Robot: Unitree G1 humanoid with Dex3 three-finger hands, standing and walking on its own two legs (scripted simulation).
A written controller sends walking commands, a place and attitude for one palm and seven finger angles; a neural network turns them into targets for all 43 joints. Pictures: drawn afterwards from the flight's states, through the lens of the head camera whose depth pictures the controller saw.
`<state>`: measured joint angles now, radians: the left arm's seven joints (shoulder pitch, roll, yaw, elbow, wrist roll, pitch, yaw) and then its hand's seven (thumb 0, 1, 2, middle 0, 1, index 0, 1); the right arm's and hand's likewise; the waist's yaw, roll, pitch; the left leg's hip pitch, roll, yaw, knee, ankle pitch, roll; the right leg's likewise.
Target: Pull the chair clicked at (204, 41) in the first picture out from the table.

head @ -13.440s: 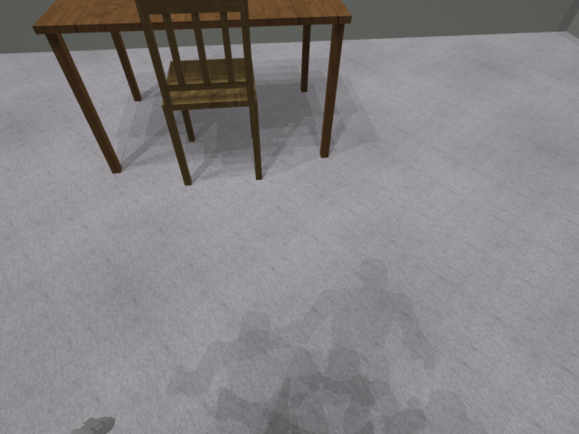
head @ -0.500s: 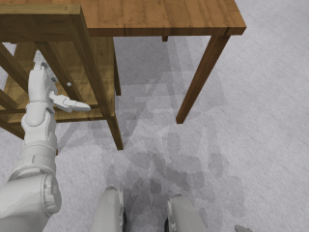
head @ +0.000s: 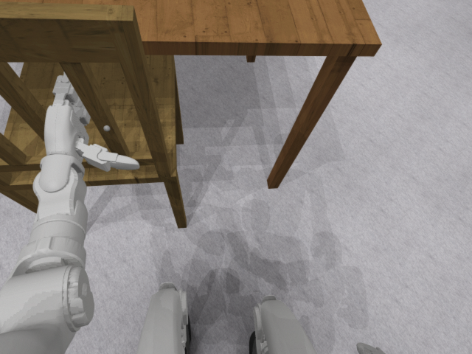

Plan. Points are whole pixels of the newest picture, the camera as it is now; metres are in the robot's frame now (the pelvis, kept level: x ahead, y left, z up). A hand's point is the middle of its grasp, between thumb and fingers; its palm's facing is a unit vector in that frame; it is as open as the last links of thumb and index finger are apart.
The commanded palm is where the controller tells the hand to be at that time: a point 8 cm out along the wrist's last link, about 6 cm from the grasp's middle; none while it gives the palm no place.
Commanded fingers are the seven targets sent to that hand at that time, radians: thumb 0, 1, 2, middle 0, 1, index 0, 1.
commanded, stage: hook a spindle and tug to test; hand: left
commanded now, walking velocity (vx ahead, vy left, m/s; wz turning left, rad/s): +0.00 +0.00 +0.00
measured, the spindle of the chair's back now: (38, 119) +0.49 +0.31 +0.03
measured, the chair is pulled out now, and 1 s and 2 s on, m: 0.00 0.00 0.06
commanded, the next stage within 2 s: step backward, pulling the chair out in 1.42 s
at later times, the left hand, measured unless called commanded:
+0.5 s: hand (112, 131) +0.46 +0.19 +0.04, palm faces +0.10 -0.99 -0.04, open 11.6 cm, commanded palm +0.43 +0.22 +0.04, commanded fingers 0.00 0.34 0.66 -0.50 -1.45 -0.50 -1.45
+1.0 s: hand (113, 130) +0.46 +0.19 +0.04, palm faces +0.10 -0.99 -0.02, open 5.8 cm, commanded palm +0.42 +0.22 +0.04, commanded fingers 0.00 0.90 0.90 -0.50 -1.45 -0.50 -1.45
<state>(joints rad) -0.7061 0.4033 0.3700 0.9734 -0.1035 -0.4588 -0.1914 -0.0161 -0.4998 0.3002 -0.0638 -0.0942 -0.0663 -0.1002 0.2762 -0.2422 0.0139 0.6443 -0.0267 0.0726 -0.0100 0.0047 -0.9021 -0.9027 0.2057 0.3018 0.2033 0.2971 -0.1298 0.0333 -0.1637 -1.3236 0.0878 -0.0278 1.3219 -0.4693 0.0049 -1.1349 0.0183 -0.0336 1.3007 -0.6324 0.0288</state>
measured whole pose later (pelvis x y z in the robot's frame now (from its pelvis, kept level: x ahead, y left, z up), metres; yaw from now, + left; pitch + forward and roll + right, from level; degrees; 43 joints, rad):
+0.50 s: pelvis +0.00 -0.01 +0.01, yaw +0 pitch +25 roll -4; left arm -0.65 0.36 0.33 0.94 -0.11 -0.48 -0.13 -0.01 -0.16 0.45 -0.42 -1.18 -0.38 -1.19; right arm 0.28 -0.24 0.01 0.64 -0.03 0.08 0.00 0.00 -0.90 -0.90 0.21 0.30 0.20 0.30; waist -0.12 0.04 -0.17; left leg -1.28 0.09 -0.03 1.30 -0.46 0.00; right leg -1.10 0.02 -0.03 1.29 -0.63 0.02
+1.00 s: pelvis +0.01 -0.01 +0.01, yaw +0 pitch +26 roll -3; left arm -0.61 0.35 0.34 0.89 -0.14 -0.47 -0.15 0.01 0.68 0.79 -0.40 -1.37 -0.38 -1.41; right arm 0.28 -0.24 0.00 0.64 -0.02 0.09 0.00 0.01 -0.90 -0.90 0.20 0.30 0.20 0.30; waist -0.11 0.04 -0.17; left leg -1.27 0.09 -0.02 1.29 -0.47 -0.01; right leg -1.09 0.02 -0.03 1.28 -0.64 0.01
